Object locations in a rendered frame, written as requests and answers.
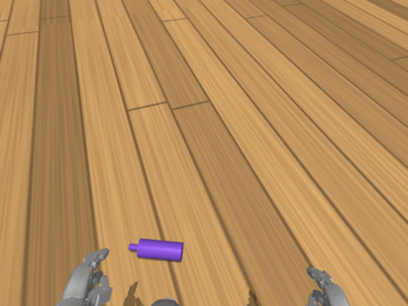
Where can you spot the bottle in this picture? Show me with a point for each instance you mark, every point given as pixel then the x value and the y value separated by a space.
pixel 158 249

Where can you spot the left robot hand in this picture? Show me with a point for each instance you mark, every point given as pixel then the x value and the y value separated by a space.
pixel 83 280

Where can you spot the right robot hand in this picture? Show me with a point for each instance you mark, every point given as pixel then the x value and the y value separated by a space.
pixel 332 294

